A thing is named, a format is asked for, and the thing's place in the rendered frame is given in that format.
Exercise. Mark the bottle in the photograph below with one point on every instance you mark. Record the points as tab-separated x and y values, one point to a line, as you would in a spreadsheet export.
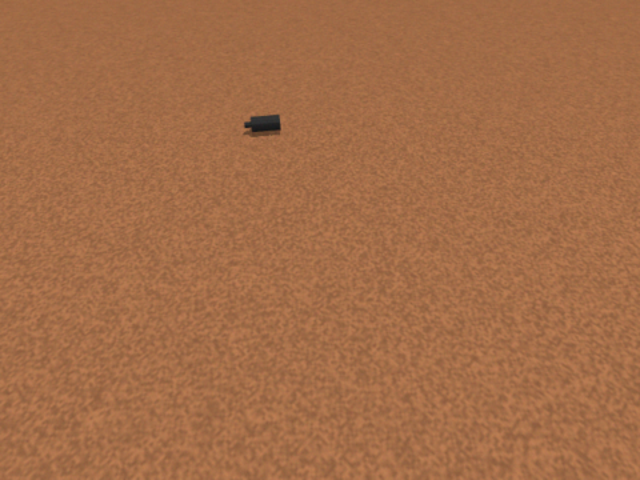
264	123

